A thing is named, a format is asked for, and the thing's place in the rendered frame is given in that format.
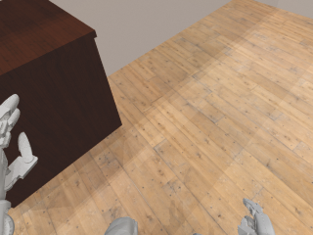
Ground robot left forearm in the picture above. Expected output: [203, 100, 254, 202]
[0, 200, 15, 235]

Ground robot left thigh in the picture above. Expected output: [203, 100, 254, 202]
[104, 216, 138, 235]

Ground counter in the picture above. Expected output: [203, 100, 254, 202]
[0, 0, 122, 209]

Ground robot right hand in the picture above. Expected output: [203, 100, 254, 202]
[238, 198, 276, 235]

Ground robot left hand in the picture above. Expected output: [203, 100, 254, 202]
[0, 94, 38, 201]

